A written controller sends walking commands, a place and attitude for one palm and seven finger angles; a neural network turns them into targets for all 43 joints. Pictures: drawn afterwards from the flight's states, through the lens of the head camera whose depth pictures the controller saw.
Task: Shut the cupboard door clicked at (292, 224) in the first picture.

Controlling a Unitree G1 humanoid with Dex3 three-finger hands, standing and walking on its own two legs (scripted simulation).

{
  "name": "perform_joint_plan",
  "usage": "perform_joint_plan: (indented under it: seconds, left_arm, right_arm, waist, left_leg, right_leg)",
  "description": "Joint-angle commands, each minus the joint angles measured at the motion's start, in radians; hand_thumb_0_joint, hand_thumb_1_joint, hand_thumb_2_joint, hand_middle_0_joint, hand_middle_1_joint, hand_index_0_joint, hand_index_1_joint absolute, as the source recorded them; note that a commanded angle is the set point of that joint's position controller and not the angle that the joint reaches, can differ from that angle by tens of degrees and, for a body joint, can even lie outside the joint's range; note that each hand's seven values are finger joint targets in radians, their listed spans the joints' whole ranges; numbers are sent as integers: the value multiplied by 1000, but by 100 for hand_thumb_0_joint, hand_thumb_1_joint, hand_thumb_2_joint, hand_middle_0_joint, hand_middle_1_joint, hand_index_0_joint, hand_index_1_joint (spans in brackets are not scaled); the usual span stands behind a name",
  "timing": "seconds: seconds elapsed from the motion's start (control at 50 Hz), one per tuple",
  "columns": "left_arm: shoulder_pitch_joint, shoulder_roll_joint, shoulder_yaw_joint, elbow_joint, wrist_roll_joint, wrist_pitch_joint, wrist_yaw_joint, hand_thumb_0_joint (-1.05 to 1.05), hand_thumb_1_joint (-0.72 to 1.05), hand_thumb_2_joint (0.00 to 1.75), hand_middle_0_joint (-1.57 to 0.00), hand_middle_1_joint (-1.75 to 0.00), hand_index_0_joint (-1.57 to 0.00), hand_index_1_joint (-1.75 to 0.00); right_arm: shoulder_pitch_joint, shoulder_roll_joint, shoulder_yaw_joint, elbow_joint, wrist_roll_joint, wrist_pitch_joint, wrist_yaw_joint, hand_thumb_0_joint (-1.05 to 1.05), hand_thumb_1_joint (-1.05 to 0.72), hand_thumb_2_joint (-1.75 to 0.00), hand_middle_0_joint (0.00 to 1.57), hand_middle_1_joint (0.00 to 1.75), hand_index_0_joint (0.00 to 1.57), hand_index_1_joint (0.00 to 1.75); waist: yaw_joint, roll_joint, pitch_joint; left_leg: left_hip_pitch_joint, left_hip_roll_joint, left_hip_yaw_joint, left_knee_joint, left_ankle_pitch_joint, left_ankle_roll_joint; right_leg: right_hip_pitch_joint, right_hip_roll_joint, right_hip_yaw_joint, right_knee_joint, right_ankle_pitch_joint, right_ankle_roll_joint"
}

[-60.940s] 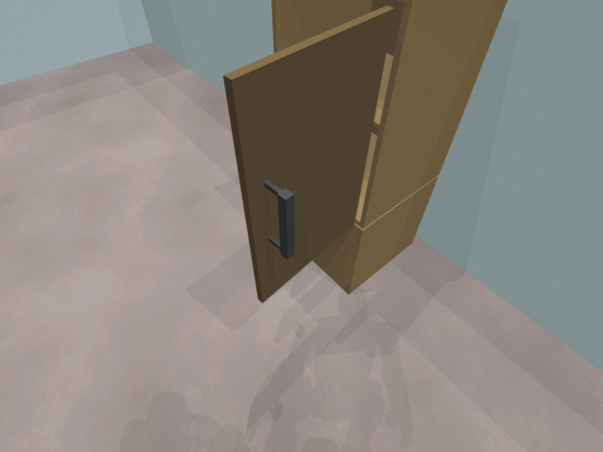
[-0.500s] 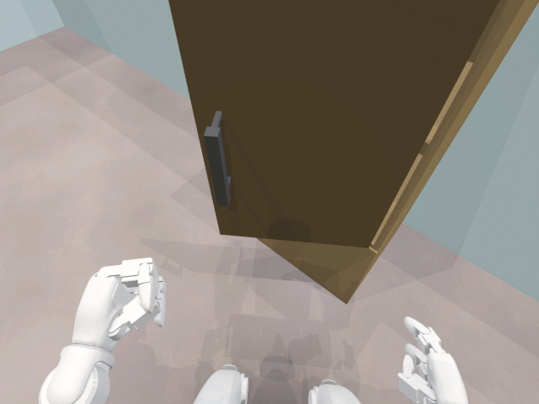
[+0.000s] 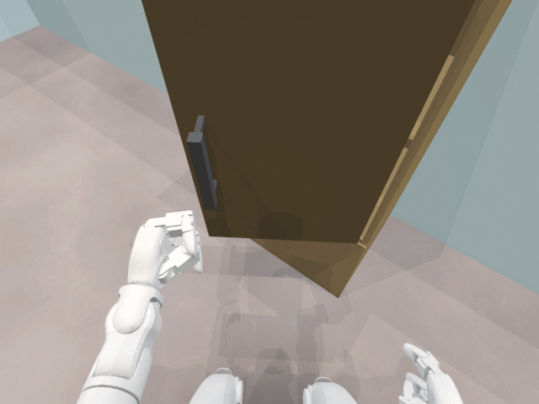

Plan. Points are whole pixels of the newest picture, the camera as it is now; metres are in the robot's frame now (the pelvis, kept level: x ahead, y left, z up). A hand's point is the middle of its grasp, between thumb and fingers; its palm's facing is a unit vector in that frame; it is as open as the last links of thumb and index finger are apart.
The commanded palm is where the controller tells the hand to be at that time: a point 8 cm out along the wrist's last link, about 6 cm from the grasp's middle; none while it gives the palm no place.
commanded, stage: bring the fist close to the handle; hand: left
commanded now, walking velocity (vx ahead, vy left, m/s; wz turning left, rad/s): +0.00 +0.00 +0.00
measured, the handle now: (206, 166) +0.49 +0.12 +0.04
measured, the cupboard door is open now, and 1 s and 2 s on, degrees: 34 34 17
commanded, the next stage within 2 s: push the door shut along its arc in 0.72 s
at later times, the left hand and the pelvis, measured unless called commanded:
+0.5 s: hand (223, 211) +0.39 +0.08 +0.05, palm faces -0.05 -1.00 -0.02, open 3.1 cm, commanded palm +0.36 +0.14 +0.05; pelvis -0.01 -0.01 +0.00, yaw -1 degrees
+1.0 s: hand (221, 207) +0.40 +0.09 +0.05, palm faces -0.08 -1.00 -0.03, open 3.1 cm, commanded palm +0.39 +0.14 +0.05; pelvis -0.01 -0.01 +0.00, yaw -1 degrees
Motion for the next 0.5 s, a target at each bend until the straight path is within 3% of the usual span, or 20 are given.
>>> perform_joint_plan:
  seconds: [0.0, 0.02, 0.04, 0.06, 0.1, 0.14, 0.22, 0.3, 0.34, 0.4, 0.48]
  left_arm:
    - [-318, 70, 37, -154, 11, -88, 37, 0, 90, 90, -130, -150, -130, -150]
    - [-337, 55, 27, -145, 12, -90, 44, 0, 90, 90, -130, -150, -130, -150]
    - [-347, 79, 48, -137, 16, -92, 51, 0, 90, 90, -130, -150, -130, -150]
    - [-361, 46, 22, -119, 20, -93, 53, 0, 90, 90, -130, -150, -130, -150]
    - [-406, 67, 48, -73, 20, -95, 64, 0, 90, 90, -130, -150, -130, -150]
    - [-464, 70, 52, -21, 23, -95, 67, 0, 90, 90, -130, -150, -130, -150]
    - [-571, 28, 27, 53, 29, -110, 76, 0, 90, 90, -130, -150, -130, -150]
    - [-653, 28, 43, 141, 36, -125, 89, 0, 90, 90, -130, -150, -130, -150]
    - [-621, 86, 106, 182, 39, -131, 95, 0, 90, 90, -130, -150, -130, -150]
    - [-598, 72, 103, 183, 40, -147, 87, 0, 90, 90, -130, -150, -130, -150]
    - [-654, 74, 96, 174, 41, -167, 82, 0, 90, 90, -130, -150, -130, -150]
  right_arm:
    - [-19, -124, -49, -121, -1, -36, 2, 0, -90, -90, 20, 30, 20, 30]
    - [-20, -121, -49, -120, -2, -34, 5, 0, -90, -90, 20, 30, 20, 30]
    - [-11, -126, -51, -117, -3, -28, 4, 0, -90, -90, 20, 30, 20, 30]
    - [-16, -120, -50, -118, -3, -24, 9, 0, -90, -90, 20, 30, 20, 30]
    - [-10, -122, -51, -105, -5, -13, 10, 0, -90, -90, 20, 30, 20, 30]
    - [-2, -123, -48, -98, -5, -4, 9, 0, -90, -90, 20, 30, 20, 30]
    - [7, -118, -52, -82, -6, 7, 15, 0, -90, -90, 20, 30, 20, 30]
    - [27, -120, -56, -61, -11, 16, 21, 0, -90, -90, 20, 30, 20, 30]
    - [38, -127, -58, -64, -15, 24, 21, 0, -90, -90, 20, 30, 20, 30]
    - [38, -118, -57, -75, -15, 37, 29, 0, -90, -90, 20, 30, 20, 30]
    - [51, -121, -62, -69, -14, 47, 28, 0, -90, -90, 20, 30, 20, 30]
  waist:
    - [-20, -24, -292]
    - [-19, -21, -297]
    - [-14, -23, -315]
    - [-15, -6, -320]
    - [-23, -48, -323]
    - [-29, -46, -291]
    - [-46, -37, -317]
    - [-55, -43, -323]
    - [-32, -55, -339]
    - [-19, -52, -359]
    - [-40, -67, -344]
  left_leg:
    - [247, -7, -31, -148, 260, 6]
    - [250, -9, -27, -148, 263, 7]
    - [256, -7, -33, -149, 285, 7]
    - [264, -10, -26, -150, 286, 5]
    - [244, -8, -20, -144, 279, 8]
    - [221, -11, -22, -149, 255, 8]
    - [236, -11, -15, -144, 249, 8]
    - [233, -10, -16, -140, 253, 6]
    - [200, -16, -9, -140, 251, 10]
    - [195, -18, 5, -150, 264, 8]
    - [196, -14, 6, -149, 251, 11]
  right_leg:
    - [94, 5, 27, -164, 290, 1]
    - [100, 5, 29, -165, 298, 2]
    - [114, 7, 28, -158, 317, -3]
    - [112, 4, 28, -160, 322, -1]
    - [124, 5, 37, -167, 331, 5]
    - [123, 6, 39, -174, 313, 3]
    - [105, 6, 43, -178, 313, 7]
    - [92, 8, 42, -177, 321, 7]
    - [134, 9, 55, -177, 331, 7]
    - [169, 6, 61, -178, 364, 9]
    - [156, 7, 64, -186, 354, 13]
